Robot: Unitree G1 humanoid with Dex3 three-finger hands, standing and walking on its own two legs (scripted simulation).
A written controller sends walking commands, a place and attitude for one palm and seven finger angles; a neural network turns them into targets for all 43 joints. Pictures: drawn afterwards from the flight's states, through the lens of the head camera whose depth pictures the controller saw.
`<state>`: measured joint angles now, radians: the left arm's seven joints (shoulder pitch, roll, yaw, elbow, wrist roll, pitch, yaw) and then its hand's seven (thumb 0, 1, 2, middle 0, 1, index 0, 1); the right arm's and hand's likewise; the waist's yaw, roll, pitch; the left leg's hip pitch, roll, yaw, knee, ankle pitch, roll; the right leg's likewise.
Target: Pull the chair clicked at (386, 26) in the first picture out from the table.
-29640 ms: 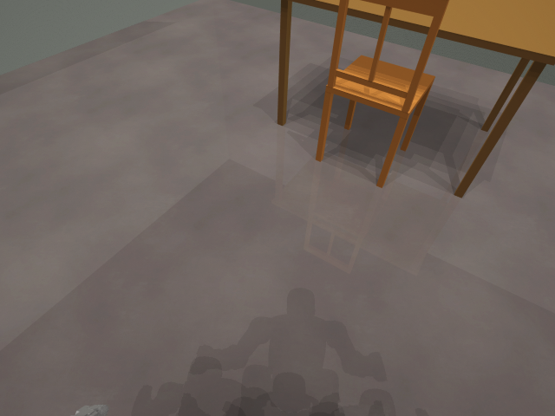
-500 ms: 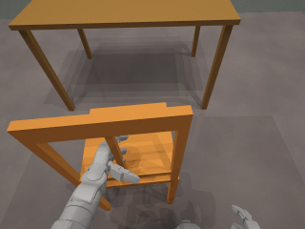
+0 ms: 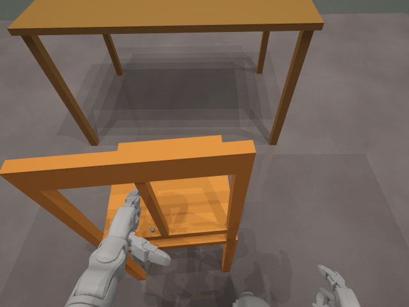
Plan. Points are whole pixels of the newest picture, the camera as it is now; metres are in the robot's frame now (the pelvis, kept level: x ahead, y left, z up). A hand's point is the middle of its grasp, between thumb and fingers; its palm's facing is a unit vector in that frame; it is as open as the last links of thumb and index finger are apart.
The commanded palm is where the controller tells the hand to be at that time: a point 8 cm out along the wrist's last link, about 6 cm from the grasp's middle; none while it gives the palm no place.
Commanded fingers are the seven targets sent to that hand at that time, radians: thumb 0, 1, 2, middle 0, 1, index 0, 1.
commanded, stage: draw the fingers out of the gap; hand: left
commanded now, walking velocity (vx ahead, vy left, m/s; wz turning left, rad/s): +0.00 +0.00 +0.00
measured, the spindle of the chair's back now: (155, 210) +0.33 +0.11 -0.05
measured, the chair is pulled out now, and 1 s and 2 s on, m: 0.57 0.57 0.57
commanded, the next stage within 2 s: draw the hand back to the body in 0.54 s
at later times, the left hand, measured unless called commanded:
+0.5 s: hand (144, 275) +0.20 +0.12 -0.04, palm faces -0.12 -0.99 -0.11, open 17.5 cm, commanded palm +0.18 +0.17 -0.02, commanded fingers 0.00 -0.55 0.20 0.00 0.00 0.00 0.00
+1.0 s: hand (120, 274) +0.19 +0.14 +0.04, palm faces -0.03 -1.00 -0.07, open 17.5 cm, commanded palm +0.15 +0.21 +0.05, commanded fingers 0.00 -0.55 0.20 0.00 0.00 0.00 0.00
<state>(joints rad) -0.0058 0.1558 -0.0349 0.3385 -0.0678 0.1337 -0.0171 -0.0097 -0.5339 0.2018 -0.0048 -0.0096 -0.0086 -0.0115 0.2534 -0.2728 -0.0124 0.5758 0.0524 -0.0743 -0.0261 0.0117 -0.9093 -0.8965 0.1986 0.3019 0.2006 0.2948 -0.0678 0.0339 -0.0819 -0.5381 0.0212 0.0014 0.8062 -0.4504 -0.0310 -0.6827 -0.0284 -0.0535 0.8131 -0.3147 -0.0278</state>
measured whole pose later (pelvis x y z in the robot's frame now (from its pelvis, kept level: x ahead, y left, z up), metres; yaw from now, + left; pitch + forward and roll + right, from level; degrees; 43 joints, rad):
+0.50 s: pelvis +0.01 +0.01 -0.01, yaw +2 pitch +10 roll +0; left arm 0.41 0.17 -0.17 -0.09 -0.03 0.19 0.00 -0.01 -0.54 0.20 0.00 0.00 -0.01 -0.01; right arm 0.23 -0.25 0.03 0.46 0.04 -0.12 -0.05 0.01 -0.91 -0.90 0.20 0.30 0.20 0.30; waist -0.04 0.04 -0.11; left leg -0.59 0.00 -0.04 0.93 -0.52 -0.02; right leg -0.71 -0.05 -0.09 0.92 -0.39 -0.02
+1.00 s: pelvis -0.01 +0.01 -0.05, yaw +1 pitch +13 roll +0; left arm 0.59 0.19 -0.04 -0.36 -0.15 -0.27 -0.08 -0.01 -0.54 0.20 0.00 0.00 0.00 0.00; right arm 0.19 -0.21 -0.01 0.51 0.07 -0.13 -0.01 0.01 -0.91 -0.90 0.20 0.30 0.20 0.30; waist -0.01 0.04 -0.12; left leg -0.76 0.02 -0.04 1.15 -0.61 -0.03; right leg -0.88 -0.04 -0.08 1.11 -0.45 -0.03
